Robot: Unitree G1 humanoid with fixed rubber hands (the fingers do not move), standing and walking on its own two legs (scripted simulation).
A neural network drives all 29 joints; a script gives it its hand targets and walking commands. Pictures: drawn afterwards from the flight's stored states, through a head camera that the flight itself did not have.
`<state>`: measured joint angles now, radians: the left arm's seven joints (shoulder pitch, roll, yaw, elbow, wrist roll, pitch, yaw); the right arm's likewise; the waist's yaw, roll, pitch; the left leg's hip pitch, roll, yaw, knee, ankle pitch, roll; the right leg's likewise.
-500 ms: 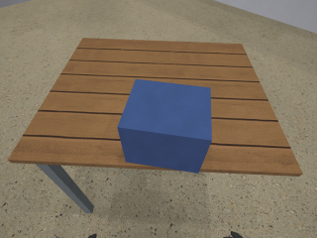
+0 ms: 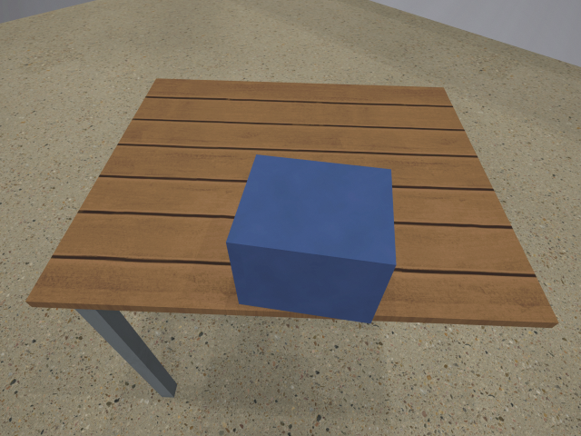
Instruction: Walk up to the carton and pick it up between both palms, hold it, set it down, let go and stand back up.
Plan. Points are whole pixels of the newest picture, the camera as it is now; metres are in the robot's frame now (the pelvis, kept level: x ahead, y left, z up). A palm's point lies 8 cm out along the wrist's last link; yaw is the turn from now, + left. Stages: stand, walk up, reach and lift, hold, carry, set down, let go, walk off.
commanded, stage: stand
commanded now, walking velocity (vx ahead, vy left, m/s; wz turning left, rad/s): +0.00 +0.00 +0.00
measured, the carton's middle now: (313, 238) +0.41 -0.02 +0.02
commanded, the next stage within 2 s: walk up in 0.96 s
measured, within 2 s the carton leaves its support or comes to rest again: neither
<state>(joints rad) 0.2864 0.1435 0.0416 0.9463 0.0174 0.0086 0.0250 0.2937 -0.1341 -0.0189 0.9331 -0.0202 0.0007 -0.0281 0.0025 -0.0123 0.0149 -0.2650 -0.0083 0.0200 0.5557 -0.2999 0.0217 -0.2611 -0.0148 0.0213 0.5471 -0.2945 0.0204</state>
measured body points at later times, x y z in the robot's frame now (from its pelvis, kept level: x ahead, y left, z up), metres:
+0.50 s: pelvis +0.00 -0.01 +0.01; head +0.01 +0.00 +0.46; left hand -0.01 +0.20 -0.16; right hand +0.00 -0.22 -0.15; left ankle +0.00 +0.11 -0.73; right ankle +0.00 -0.13 -0.73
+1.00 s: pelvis +0.00 -0.01 +0.01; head +0.01 -0.01 +0.46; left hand -0.02 +0.19 -0.16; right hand -0.03 -0.20 -0.16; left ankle +0.00 +0.11 -0.73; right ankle +0.00 -0.13 -0.73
